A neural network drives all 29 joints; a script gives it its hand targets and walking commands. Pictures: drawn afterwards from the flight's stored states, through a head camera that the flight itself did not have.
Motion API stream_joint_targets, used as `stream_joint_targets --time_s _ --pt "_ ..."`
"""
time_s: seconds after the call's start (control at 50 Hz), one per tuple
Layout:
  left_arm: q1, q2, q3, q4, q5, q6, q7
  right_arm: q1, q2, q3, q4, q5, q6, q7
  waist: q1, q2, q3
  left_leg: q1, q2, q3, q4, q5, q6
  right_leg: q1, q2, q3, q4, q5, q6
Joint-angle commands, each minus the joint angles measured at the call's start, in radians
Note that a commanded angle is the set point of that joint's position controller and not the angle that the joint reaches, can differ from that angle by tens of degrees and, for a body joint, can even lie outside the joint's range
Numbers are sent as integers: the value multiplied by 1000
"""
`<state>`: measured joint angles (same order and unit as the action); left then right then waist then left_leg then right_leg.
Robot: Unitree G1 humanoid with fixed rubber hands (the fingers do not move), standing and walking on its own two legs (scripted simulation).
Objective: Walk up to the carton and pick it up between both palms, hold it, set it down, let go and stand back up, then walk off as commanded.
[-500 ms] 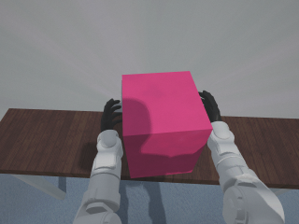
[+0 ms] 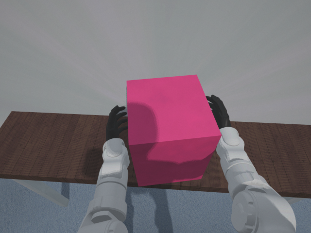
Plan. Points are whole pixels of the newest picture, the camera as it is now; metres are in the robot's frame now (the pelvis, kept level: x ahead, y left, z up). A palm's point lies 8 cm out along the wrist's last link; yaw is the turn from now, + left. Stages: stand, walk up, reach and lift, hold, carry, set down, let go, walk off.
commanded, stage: set down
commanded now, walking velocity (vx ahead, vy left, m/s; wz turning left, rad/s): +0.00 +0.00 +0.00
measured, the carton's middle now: (166, 133) +0.41 +0.04 -0.01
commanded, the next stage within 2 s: none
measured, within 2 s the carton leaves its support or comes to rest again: neither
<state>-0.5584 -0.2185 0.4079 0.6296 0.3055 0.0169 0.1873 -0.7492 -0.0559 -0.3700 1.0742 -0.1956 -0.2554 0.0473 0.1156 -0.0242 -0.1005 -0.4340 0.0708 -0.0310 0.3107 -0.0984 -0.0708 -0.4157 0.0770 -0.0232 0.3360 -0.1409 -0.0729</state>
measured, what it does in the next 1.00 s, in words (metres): stands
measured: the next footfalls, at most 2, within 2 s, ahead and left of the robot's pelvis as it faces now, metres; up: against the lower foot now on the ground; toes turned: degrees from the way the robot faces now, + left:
none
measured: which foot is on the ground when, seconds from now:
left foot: down 0.00-1.00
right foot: down 0.00-1.00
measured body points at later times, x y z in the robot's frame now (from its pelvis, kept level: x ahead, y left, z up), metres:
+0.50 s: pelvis -0.01 +0.00 +0.00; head +0.07 +0.01 +0.44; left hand +0.38 +0.18 +0.04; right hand +0.45 -0.11 +0.04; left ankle +0.02 +0.17 -0.74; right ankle +0.00 -0.07 -0.74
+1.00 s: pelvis -0.02 +0.00 -0.01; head +0.08 -0.01 +0.43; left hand +0.34 +0.19 +0.01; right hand +0.42 -0.17 +0.01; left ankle +0.02 +0.17 -0.74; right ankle +0.00 -0.07 -0.74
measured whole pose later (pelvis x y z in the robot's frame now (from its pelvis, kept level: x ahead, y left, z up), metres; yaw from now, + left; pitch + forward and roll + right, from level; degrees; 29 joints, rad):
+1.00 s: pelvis -0.02 +0.00 -0.01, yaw +1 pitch +17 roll -1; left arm -0.38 -0.03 0.10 0.48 -0.01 -0.01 0.23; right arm -0.63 -0.39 0.13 0.94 0.35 -0.23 0.06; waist 0.11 0.03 -0.11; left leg -0.63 0.08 -0.06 0.45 -0.13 -0.08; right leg -0.58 0.08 -0.05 0.43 -0.15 -0.07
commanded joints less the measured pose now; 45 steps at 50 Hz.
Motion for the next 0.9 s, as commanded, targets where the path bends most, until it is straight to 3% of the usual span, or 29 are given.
stream_joint_targets --time_s 0.0,0.04,0.1,0.14,0.18,0.2,0.22,0.24,0.26,0.28,0.3,0.32,0.34,0.42,0.46,0.54,0.56,0.6,0.64,0.68,0.7,0.72,0.74,0.76,0.78,0.82,0.84,0.86,0.88 --pt "-629 -449 -317 -81 30 -59 -106 -631 411 147 -120 -82 -57 99 -22 -22 -583 210 -46 140 11 110 57 309 -74 -37 1 370 87" --pt "-577 -451 -308 -76 44 -57 -111 -584 441 176 -95 -80 -52 104 -1 -52 -577 210 -45 146 14 145 66 335 -76 -42 13 422 104" --pt "-586 -357 -288 -94 22 -68 -87 -593 291 125 -98 -68 -60 97 1 -32 -657 266 -32 142 36 188 52 302 -63 -52 21 405 94" --pt "-589 -375 -241 -77 50 -70 -93 -624 352 116 -127 -100 -59 97 13 -56 -578 197 -45 153 19 117 69 327 -74 -43 15 379 95" --pt "-578 -390 -244 -56 53 -72 -98 -600 377 111 -90 -104 -56 91 -13 -64 -553 188 -43 144 11 104 68 331 -75 -40 18 394 107" --pt "-569 -274 -219 -57 40 -74 -84 -581 242 78 -72 -94 -57 86 -3 -48 -598 222 -42 153 27 143 65 314 -70 -44 24 394 99" --pt "-543 -186 -204 -99 32 -79 -62 -571 132 83 -82 -60 -57 71 20 -12 -652 217 -47 173 34 151 60 308 -68 -40 32 409 95" --pt "-543 -178 -193 -87 23 -80 -51 -577 109 106 -70 -30 -57 62 11 -31 -607 225 -43 155 43 182 61 298 -59 -40 27 415 86" --pt "-559 -154 -222 -130 4 -86 -36 -585 53 96 -95 -10 -62 60 4 6 -659 228 -42 151 47 190 49 296 -54 -43 29 386 82" --pt "-566 -132 -173 -98 8 -88 -21 -625 44 119 -110 7 -55 53 42 -29 -658 194 -41 156 43 175 52 312 -47 -39 22 347 84" --pt "-564 -122 -178 -104 -14 -89 -16 -634 47 144 -111 30 -46 39 41 -70 -591 180 -47 154 41 145 65 305 -52 -30 17 356 91" --pt "-552 -74 -179 -76 -36 -85 -6 -620 -1 149 -105 65 -40 30 22 -41 -585 146 -53 158 41 133 62 324 -55 -20 34 376 87" --pt "-532 -190 -186 -81 -21 -81 -14 -635 107 155 -96 38 -29 26 22 -96 -544 130 -49 148 23 103 75 309 -50 -29 19 333 102" --pt "-632 48 -238 -105 -153 -95 63 -703 -201 189 -126 189 1 -12 31 -29 -709 165 -41 142 59 106 51 237 -28 -35 28 210 72" --pt "-552 113 -230 -96 -191 -101 90 -661 -225 270 -141 281 23 -36 57 -69 -723 101 -47 146 95 141 61 276 -34 8 51 304 75" --pt "-602 163 -279 -55 -265 -93 120 -694 -330 319 -115 384 60 -59 31 -51 -769 38 -48 129 122 124 40 260 -24 16 83 269 76" --pt "-544 169 -295 -105 -286 -80 121 -660 -360 371 -153 432 64 -63 38 -55 -793 62 -43 123 153 210 36 289 -16 19 106 346 73" --pt "-618 172 -327 -98 -291 -72 132 -674 -370 352 -101 460 75 -60 15 9 -851 65 -39 107 171 183 22 197 -13 3 111 265 61" --pt "-625 194 -329 -80 -321 -72 129 -701 -386 379 -151 474 88 -59 34 -37 -909 71 -40 114 190 220 26 171 -12 17 115 279 69" --pt "-449 196 -313 -157 -319 -53 118 -581 -453 384 -190 497 72 -57 5 -66 -961 76 -36 93 228 363 14 278 -3 14 160 506 80" --pt "-508 193 -301 -130 -302 -66 116 -618 -464 357 -163 482 61 -62 4 -45 -980 81 -35 98 228 374 7 247 6 -11 166 506 83" --pt "-398 199 -315 -199 -296 -51 101 -530 -463 389 -182 509 52 -58 -2 -39 -965 95 -37 91 233 446 12 303 -1 -3 169 607 84" --pt "-506 226 -288 -148 -275 -45 103 -634 -485 362 -123 503 49 -52 19 0 -949 76 -44 86 227 405 8 232 5 -12 159 518 74" --pt "-242 169 -335 -282 -293 -33 83 -391 -467 445 -174 555 45 -38 -6 -37 -948 135 -35 73 244 547 13 360 3 4 175 735 78" --pt "-341 220 -298 -263 -277 -29 82 -480 -480 445 -212 561 39 -37 29 -30 -902 94 -46 78 221 480 23 335 1 -4 176 656 90" --pt "-250 235 -271 -289 -267 -37 58 -438 -492 457 -282 566 -4 -27 21 -92 -872 30 -53 71 202 456 27 428 -15 14 180 745 114" --pt "-335 244 -282 -249 -275 -49 58 -522 -510 412 -237 537 -12 -22 -3 -78 -825 8 -55 70 191 376 27 354 -24 7 171 651 116" --pt "-77 222 -266 -343 -263 -42 38 -289 -468 508 -294 574 -27 -12 20 -136 -772 22 -56 62 182 441 36 476 -29 34 161 775 123" --pt "-199 238 -285 -322 -268 -55 32 -384 -504 435 -264 536 -31 -11 -34 -115 -767 -32 -59 54 161 329 33 430 -48 36 156 700 132"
